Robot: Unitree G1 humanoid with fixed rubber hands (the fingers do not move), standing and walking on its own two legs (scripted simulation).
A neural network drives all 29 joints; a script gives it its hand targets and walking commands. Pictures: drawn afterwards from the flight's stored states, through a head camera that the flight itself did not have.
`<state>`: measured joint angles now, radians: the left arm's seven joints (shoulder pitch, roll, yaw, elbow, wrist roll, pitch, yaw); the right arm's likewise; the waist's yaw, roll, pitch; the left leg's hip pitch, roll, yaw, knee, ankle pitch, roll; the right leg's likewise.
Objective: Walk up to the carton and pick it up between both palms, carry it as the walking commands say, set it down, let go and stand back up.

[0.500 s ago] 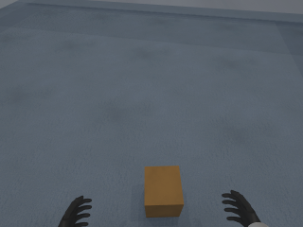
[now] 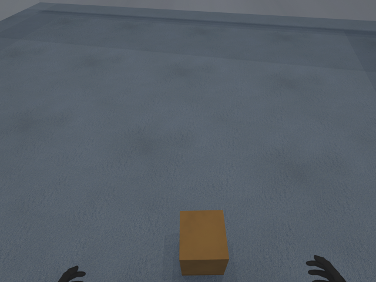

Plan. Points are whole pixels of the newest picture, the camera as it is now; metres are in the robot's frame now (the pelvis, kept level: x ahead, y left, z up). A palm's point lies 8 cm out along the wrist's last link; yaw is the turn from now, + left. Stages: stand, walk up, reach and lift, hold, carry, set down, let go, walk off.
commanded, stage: stand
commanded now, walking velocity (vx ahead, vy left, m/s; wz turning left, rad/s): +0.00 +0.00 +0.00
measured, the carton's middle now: (202, 243) +0.43 -0.04 -0.64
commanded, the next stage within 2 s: none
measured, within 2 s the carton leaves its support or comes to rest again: neither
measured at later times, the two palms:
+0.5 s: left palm out of the picture +0.11 +0.29 -0.09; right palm out of the picture +0.12 -0.30 -0.09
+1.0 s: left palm out of the picture +0.08 +0.30 -0.09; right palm out of the picture +0.08 -0.31 -0.09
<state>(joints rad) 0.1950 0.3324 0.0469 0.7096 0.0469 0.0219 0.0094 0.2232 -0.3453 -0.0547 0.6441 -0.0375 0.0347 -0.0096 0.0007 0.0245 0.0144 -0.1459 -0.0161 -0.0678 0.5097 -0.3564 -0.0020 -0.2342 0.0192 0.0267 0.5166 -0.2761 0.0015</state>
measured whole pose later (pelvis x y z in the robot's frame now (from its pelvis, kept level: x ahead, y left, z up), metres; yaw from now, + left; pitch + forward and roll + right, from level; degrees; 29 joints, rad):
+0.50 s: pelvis +0.00 +0.00 +0.00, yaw +1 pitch -1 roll +0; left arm 0.15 0.34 0.03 0.88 0.03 0.00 0.02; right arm 0.20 -0.36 -0.02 0.80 -0.03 0.01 -0.03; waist 0.00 0.02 0.01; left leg -0.09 -0.01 -0.08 0.44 -0.32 -0.01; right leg -0.18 0.02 0.02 0.46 -0.26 -0.01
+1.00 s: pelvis -0.01 -0.01 +0.01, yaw +1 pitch -2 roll +0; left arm 0.13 0.37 0.02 0.99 0.02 -0.01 0.01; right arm 0.19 -0.38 -0.01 0.92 -0.02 -0.01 -0.02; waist 0.01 0.01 0.02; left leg -0.07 -0.01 -0.08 0.39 -0.27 -0.01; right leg -0.16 0.01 0.02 0.40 -0.20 -0.01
